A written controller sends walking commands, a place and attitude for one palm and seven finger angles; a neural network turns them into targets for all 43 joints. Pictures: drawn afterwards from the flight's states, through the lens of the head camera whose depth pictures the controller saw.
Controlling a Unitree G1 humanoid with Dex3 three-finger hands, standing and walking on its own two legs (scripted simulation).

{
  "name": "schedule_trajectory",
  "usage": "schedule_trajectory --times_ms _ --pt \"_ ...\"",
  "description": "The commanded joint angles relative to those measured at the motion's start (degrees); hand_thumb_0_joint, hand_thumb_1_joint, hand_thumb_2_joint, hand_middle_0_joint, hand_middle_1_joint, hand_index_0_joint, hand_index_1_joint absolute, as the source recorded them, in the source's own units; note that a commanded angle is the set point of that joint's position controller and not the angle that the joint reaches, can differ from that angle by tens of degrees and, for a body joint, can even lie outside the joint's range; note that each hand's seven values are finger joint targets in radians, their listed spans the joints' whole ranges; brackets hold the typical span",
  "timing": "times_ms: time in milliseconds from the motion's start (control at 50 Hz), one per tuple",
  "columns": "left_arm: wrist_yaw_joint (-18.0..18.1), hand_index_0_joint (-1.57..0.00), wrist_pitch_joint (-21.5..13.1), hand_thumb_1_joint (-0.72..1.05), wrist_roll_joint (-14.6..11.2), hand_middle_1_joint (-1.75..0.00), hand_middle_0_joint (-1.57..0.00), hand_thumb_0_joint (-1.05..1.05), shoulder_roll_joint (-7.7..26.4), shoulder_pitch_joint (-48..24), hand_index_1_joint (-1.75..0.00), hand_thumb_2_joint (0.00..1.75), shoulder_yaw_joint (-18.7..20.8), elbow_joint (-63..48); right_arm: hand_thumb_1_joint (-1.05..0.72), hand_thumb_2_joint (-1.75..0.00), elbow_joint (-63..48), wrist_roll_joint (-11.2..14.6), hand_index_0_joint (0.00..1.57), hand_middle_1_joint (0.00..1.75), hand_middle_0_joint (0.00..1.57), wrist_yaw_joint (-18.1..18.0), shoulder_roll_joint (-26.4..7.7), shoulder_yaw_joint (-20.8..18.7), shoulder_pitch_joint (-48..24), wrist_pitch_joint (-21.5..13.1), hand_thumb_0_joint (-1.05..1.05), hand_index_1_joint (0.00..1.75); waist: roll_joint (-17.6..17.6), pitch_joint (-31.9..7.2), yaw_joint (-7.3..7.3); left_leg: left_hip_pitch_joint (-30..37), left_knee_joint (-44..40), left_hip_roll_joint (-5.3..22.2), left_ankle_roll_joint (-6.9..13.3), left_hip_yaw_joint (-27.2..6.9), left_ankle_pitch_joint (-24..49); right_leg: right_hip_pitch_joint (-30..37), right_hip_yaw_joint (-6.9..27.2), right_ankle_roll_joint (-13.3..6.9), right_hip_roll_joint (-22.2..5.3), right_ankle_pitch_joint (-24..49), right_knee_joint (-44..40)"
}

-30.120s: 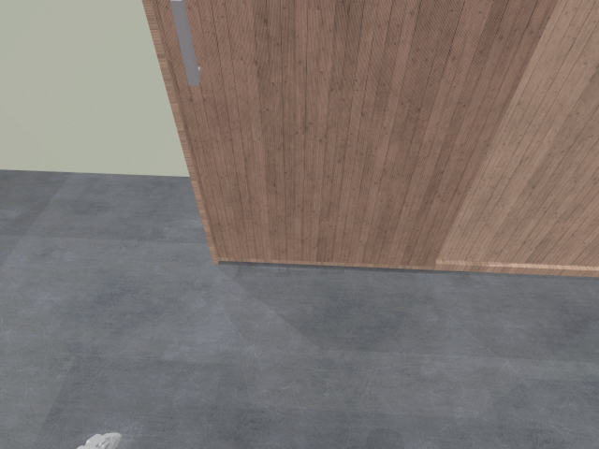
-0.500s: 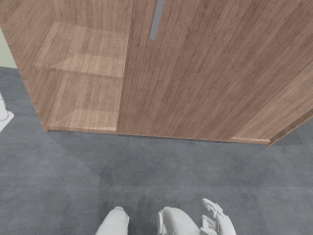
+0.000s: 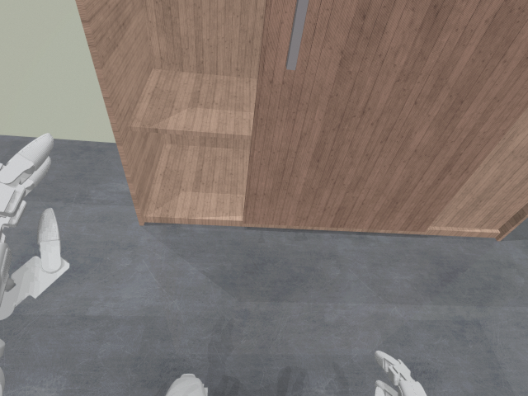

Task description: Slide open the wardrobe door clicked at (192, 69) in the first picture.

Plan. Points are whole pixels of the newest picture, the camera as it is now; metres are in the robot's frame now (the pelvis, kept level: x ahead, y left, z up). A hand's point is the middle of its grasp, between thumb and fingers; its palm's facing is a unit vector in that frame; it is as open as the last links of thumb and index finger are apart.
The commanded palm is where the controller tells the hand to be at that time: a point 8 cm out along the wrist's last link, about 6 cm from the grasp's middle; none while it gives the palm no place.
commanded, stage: stop stepping back and stand still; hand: left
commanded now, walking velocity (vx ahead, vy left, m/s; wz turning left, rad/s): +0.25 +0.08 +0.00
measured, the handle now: (296, 28) +0.92 -0.03 +0.17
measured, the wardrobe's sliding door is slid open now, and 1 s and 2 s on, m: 0.45 0.45 0.45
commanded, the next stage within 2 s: let the arm hang, fingers relaxed in 1.14 s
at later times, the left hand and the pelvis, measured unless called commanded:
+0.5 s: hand (9, 276) +0.17 +0.25 +0.20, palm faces +0.41 -0.75 -0.52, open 7.5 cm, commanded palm +0.12 +0.30 +0.20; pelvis -0.02 +0.00 +0.01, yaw +0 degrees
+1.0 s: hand (14, 199) +0.26 +0.29 +0.20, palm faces +0.41 -0.76 -0.50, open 7.4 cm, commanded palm +0.19 +0.33 +0.20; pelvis +0.04 +0.03 +0.02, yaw -2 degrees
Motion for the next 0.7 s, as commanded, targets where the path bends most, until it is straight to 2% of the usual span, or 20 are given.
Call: schedule_trajectory --times_ms 0,20,60,120,160,180,220,240,260,280,360,420,440,460,480,500,520,540,600,680 --pt "5.1 -0.2 -4.1 0.9 -1.3 -0.3 -0.2 0.0 17.1 -8.1 -0.3 0.9 17.5 -10.7 -0.9 -0.9 -5.3 1.2 0.2 0.3 0.2 -4.8 -9.1 -3.9 -12.4 -2.5 0.0 0.3 -3.0 1.4 0.2 -18.1 39.8 -4.7 0.4 -3.8 -1.6 -8.1 43.1 -14.1 -23.6 -16.0 -36.6" --pt "4.4 -0.2 -5.3 0.9 -1.8 -0.3 -0.2 0.0 19.5 -9.9 -0.3 0.9 20.4 -6.5 -0.9 -0.9 -2.1 0.0 0.2 0.3 0.2 -5.0 -9.1 -3.7 -9.5 -3.0 0.0 0.3 0.4 -0.2 -2.48 -8.4 36.8 -0.9 0.2 -4.7 3.3 -16.0 35.2 -12.4 -21.6 -5.7 -32.3" --pt "4.8 -0.2 -4.0 0.9 -1.6 -0.3 -0.2 0.0 10.9 -10.6 -0.3 0.9 14.1 4.4 -0.9 -0.9 -2.7 0.6 0.2 0.3 0.2 -5.4 -7.6 -3.2 -9.3 -1.9 0.0 0.3 -0.5 -4.6 -1.19 -3.6 22.0 -2.3 1.2 -0.1 2.7 -11.5 30.6 -7.9 -16.6 -19.7 -29.9" --pt "4.8 -0.2 -3.4 0.9 -1.1 -0.3 -0.2 0.0 7.2 -10.9 -0.3 0.9 10.0 17.7 -0.9 -0.9 -0.6 1.1 0.2 0.3 0.2 -7.0 -9.3 -2.8 -9.0 -2.7 0.0 0.3 -4.3 -2.2 0.42 7.4 1.8 -4.4 2.6 6.0 -1.5 -9.1 20.8 -5.8 -15.2 -10.7 -27.5" --pt "5.1 -0.2 -3.3 0.9 -0.6 -0.3 -0.2 0.0 2.6 -14.5 -0.3 0.9 3.8 17.7 -0.9 -0.9 -1.3 1.0 0.2 0.3 0.2 -7.7 -9.6 -2.0 -9.4 -4.4 0.0 0.3 -4.6 -3.0 -0.55 16.2 -14.6 -6.9 4.0 8.0 0.5 -5.9 14.8 -2.8 -12.3 -1.3 -20.9" --pt "5.0 -0.2 -3.4 0.9 -0.2 -0.3 -0.2 0.0 2.4 -15.6 -0.3 0.9 2.0 16.8 -0.9 -0.9 -1.7 0.7 0.2 0.3 0.2 -7.7 -10.6 -2.1 -8.3 -4.8 0.0 0.3 -0.9 -3.7 -0.75 20.4 -19.8 -5.8 5.1 5.0 0.6 -6.5 11.0 -0.9 -9.3 3.1 -13.3" --pt "5.0 -0.2 -4.6 0.9 0.7 -0.3 -0.2 0.0 2.4 -20.9 -0.3 0.9 0.3 9.8 -0.9 -0.9 -3.8 1.0 0.2 0.3 0.2 -6.9 -11.9 -1.8 -8.9 -5.0 0.0 0.3 15.7 -0.7 -0.46 25.5 -31.2 13.4 12.7 -24.0 -3.4 -22.2 1.1 4.2 -2.1 3.5 7.7" --pt "4.9 -0.2 -5.3 0.9 1.4 -0.3 -0.2 0.0 5.7 -23.2 -0.3 0.9 2.3 8.0 -0.9 -0.9 -3.8 0.7 0.2 0.3 0.2 -6.6 -11.4 -2.1 -9.6 -5.3 0.0 0.3 10.5 1.8 -0.88 19.6 -35.2 16.7 15.4 -27.0 -5.1 -22.4 3.8 4.1 -3.2 5.9 15.0" --pt "4.4 -0.2 -6.1 0.9 1.8 -0.3 -0.2 0.0 10.0 -22.3 -0.3 0.9 5.6 6.9 -0.9 -0.9 -2.6 0.7 0.2 0.3 0.2 -6.0 -11.6 -2.5 -9.6 -5.2 0.0 0.3 10.5 1.0 -0.27 16.0 -36.4 16.3 15.1 -26.9 -12.3 -21.9 5.3 4.2 -3.6 8.2 19.0" --pt "4.1 -0.2 -6.2 0.9 1.8 -0.3 -0.2 0.0 8.4 -20.0 -0.3 0.9 4.7 3.3 -0.9 -0.9 -3.0 0.2 0.2 0.3 0.2 -5.4 -10.4 -2.1 -10.6 -5.4 0.0 0.3 12.4 2.0 -0.27 11.1 -36.6 14.5 15.3 -25.2 -14.0 -19.4 6.0 3.8 -5.0 9.3 19.1" --pt "5.0 -0.2 -6.7 0.9 1.6 -0.3 -0.2 0.0 13.8 -10.3 -0.3 0.9 11.6 -8.2 -0.9 -0.9 -4.0 0.2 0.2 0.3 0.2 -4.4 -10.7 -1.9 -10.9 -6.6 0.0 0.3 22.2 -1.0 1.93 2.9 -32.4 7.3 9.6 -4.7 -9.7 0.1 -0.1 4.1 -3.7 12.8 1.6" --pt "5.5 -0.2 -5.6 0.9 0.9 -0.3 -0.2 0.0 11.2 -3.9 -0.3 0.9 12.7 -2.9 -0.9 -0.9 -4.8 -0.2 0.2 0.3 0.2 -4.5 -9.4 -1.9 -9.7 -4.9 0.0 0.3 17.0 -5.2 2.19 -0.4 -21.8 3.9 6.2 -0.2 -10.8 14.7 -2.9 3.7 -1.1 10.9 -12.1" --pt "5.7 -0.2 -5.1 0.9 0.8 -0.3 -0.2 0.0 11.1 -3.4 -0.3 0.9 13.3 0.6 -0.9 -0.9 -4.4 -0.2 0.2 0.3 0.2 -4.7 -9.3 -2.2 -9.3 -4.2 0.0 0.3 11.0 -5.0 2.16 -2.8 -12.9 1.3 4.7 2.6 -9.6 16.3 2.5 2.2 -3.6 8.9 -17.0" --pt "5.5 -0.2 -4.1 0.9 0.5 -0.3 -0.2 0.0 10.2 -1.1 -0.3 0.9 13.0 5.5 -0.9 -0.9 -4.4 0.2 0.2 0.3 0.2 -4.7 -8.3 -2.4 -8.7 -3.4 0.0 0.3 -2.8 -4.2 1.69 -6.8 2.0 -3.4 3.1 5.2 -6.3 14.4 19.3 -2.3 -12.2 4.2 -24.3" --pt "5.5 -0.2 -3.7 0.9 -0.2 -0.3 -0.2 0.0 11.0 -3.7 -0.3 0.9 13.1 6.3 -0.9 -0.9 -5.2 0.8 0.2 0.3 0.2 -4.9 -9.2 -2.6 -10.5 -3.3 0.0 0.3 -10.5 -3.5 1.46 -10.3 13.9 -6.3 2.0 4.0 -6.3 12.2 36.3 -7.5 -22.3 7.8 -30.4" --pt "5.7 -0.2 -4.6 0.9 -0.7 -0.3 -0.2 0.0 12.4 -6.2 -0.3 0.9 14.5 7.1 -0.9 -0.9 -3.8 0.3 0.2 0.3 0.2 -5.0 -9.9 -2.8 -9.7 -3.5 0.0 0.3 -7.0 -3.3 0.92 -10.6 19.6 -5.0 1.6 1.3 -4.5 12.3 34.7 -9.4 -24.3 19.3 -29.6" --pt "5.5 -0.2 -4.9 0.9 -0.4 -0.3 -0.2 0.0 10.0 -6.2 -0.3 0.9 13.3 9.6 -0.9 -0.9 -2.1 0.6 0.2 0.3 0.2 -4.6 -10.0 -3.4 -7.8 -3.9 0.0 0.3 -4.4 -8.0 0.29 -8.5 20.5 -4.4 1.6 -0.6 -3.4 12.8 33.0 -9.1 -23.2 18.4 -28.1" --pt "5.3 -0.2 -4.8 0.9 -0.7 -0.3 -0.2 0.0 8.8 -3.9 -0.3 0.9 12.5 11.3 -0.9 -0.9 -1.9 0.8 0.2 0.3 0.2 -4.4 -9.9 -3.0 -7.7 -3.8 0.0 0.3 -2.6 -6.7 0.31 -7.6 18.8 -3.6 1.3 -0.7 -0.9 11.9 29.7 -9.0 -21.9 22.1 -26.3" --pt "5.2 -0.2 -5.5 0.9 -0.8 -0.3 -0.2 0.0 7.0 -1.2 -0.3 0.9 10.5 10.4 -0.9 -0.9 -2.1 0.7 0.2 0.3 0.2 -4.6 -9.0 -1.4 -9.9 -3.2 0.0 0.3 -4.5 -7.4 0.86 0.9 3.9 -4.0 1.4 3.3 2.4 9.8 14.6 -5.9 -16.4 33.6 -21.6" --pt "5.5 -0.2 -6.1 0.9 -0.6 -0.3 -0.2 0.0 6.9 -6.7 -0.3 0.9 7.5 3.0 -0.9 -0.9 -2.5 0.1 0.2 0.3 0.2 -5.6 -9.7 -1.8 -11.3 -4.6 0.0 0.3 -3.4 -6.4 0.83 14.1 -12.5 -6.7 2.2 6.3 12.0 3.9 10.3 -1.9 -13.0 22.2 -21.9"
